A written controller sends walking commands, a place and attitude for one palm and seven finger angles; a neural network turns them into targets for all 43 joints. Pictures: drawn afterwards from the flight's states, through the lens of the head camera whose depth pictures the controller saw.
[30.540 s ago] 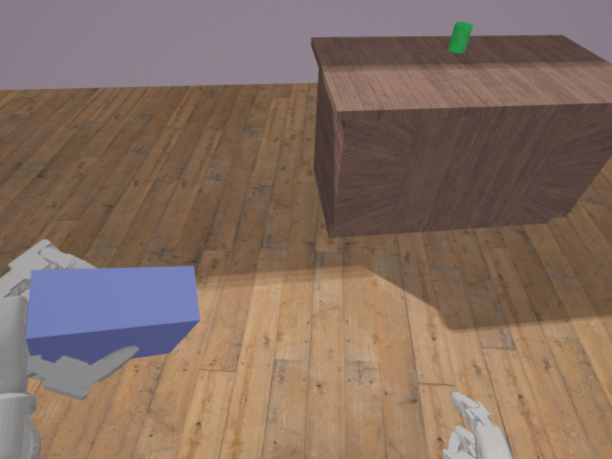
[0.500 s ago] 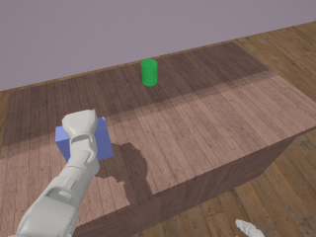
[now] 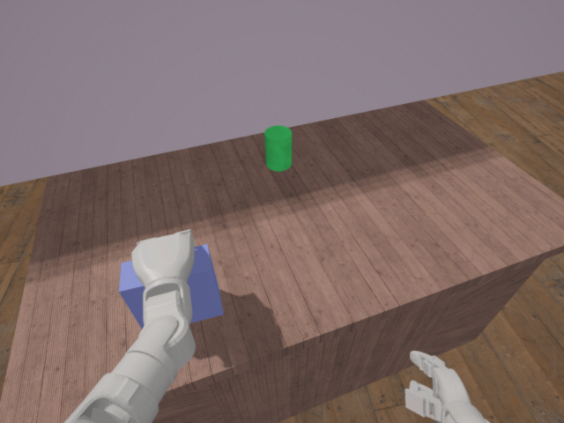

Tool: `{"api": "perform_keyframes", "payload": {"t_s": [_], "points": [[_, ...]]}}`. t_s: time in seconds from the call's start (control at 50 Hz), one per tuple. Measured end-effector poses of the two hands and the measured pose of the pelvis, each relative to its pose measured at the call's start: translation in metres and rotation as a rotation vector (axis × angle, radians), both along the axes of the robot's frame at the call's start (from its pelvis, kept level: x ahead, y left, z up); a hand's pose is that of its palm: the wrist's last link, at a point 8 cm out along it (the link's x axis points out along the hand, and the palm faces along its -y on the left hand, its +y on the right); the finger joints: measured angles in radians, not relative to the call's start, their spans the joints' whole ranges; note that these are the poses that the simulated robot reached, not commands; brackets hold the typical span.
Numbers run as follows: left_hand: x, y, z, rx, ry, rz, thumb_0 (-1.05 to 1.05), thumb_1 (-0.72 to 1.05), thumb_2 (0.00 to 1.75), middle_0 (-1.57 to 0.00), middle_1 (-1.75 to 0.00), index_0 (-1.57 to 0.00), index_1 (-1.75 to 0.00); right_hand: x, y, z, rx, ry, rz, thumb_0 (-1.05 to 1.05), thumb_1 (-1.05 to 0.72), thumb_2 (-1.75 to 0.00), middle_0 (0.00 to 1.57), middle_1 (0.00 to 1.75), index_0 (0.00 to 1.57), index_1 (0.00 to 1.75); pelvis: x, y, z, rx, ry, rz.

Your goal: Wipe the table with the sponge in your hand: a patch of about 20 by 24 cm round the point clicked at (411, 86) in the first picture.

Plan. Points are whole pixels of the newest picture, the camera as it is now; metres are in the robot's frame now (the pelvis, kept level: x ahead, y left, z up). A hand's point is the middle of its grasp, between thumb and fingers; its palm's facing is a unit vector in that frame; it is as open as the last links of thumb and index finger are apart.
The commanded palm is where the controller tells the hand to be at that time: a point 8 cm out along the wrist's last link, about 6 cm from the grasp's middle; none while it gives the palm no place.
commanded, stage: wipe back along the middle lane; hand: left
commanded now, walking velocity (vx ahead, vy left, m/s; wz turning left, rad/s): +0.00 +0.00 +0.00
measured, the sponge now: (178, 297) +0.32 +0.22 -0.04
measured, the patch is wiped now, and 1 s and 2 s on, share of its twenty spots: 0.80 1.00 1.00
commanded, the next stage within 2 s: slide across to the third lane in 0.26 s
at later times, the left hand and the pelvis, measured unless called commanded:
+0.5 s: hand (181, 296) +0.29 +0.20 +0.02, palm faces -0.05 -0.04 -1.00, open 10.0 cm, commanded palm +0.26 +0.17 +0.06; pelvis -0.02 -0.03 +0.00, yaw +0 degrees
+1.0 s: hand (216, 287) +0.31 +0.15 +0.02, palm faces -0.05 -0.04 -1.00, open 10.0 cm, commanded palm +0.28 +0.12 +0.06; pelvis -0.02 -0.04 +0.00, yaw +0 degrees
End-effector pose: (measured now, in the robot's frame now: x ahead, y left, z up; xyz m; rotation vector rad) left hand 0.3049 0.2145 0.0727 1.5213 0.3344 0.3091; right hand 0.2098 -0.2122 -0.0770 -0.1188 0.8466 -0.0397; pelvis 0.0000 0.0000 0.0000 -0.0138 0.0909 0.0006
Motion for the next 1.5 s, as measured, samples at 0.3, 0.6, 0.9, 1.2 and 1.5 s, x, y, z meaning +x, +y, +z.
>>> {"api": "perform_keyframes", "payload": {"t_s": [0.3, 0.6, 0.9, 1.2, 1.5], "points": [[-0.027, -0.018, 0.000, -0.004, 0.008, 0.001, 0.00, -0.48, 1.06, -0.71, -1.38, -0.72, -1.40, -0.011, -0.015, -0.002, 0.014, -0.010, -0.002, 0.01, -0.91, -0.89, 0.20, 0.30, 0.20, 0.30, -0.010, -0.015, 0.000, 0.013, -0.029, -0.005], [-0.026, -0.026, 0.000, -0.016, 0.054, 0.001, 0.00, -0.48, 1.06, -0.71, -1.38, -0.72, -1.40, -0.023, -0.040, -0.009, -0.008, -0.003, -0.045, 0.01, -0.91, -0.89, 0.20, 0.30, 0.20, 0.30, -0.015, -0.029, 0.000, 0.019, -0.038, -0.006], [-0.013, -0.059, 0.002, -0.013, 0.040, -0.063, -0.01, -0.48, 1.06, -0.71, -1.37, -0.72, -1.39, -0.020, -0.037, -0.011, 0.026, -0.007, -0.034, 0.01, -0.91, -0.89, 0.20, 0.30, 0.20, 0.30, -0.016, -0.034, 0.001, 0.024, -0.034, -0.002], [-0.001, -0.081, -0.001, -0.017, 0.054, -0.064, -0.01, -0.49, 1.06, -0.72, -1.37, -0.73, -1.39, -0.019, -0.038, -0.007, 0.028, -0.003, -0.034, 0.01, -0.91, -0.89, 0.20, 0.30, 0.20, 0.30, -0.019, -0.038, 0.000, 0.025, -0.028, -0.004], [0.028, -0.078, 0.000, -0.004, 0.063, -0.039, -0.01, -0.50, 1.06, -0.74, -1.35, -0.74, -1.37, -0.065, -0.059, -0.027, -0.017, 0.109, -0.112, 0.01, -0.91, -0.89, 0.20, 0.30, 0.20, 0.30, -0.025, -0.041, -0.003, 0.025, 0.024, -0.015]]}}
